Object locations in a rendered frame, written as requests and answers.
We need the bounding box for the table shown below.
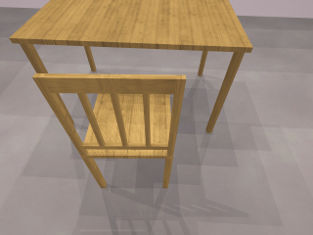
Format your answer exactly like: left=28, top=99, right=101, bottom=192
left=9, top=0, right=253, bottom=133

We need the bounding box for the chair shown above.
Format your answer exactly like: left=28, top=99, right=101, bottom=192
left=32, top=73, right=187, bottom=189

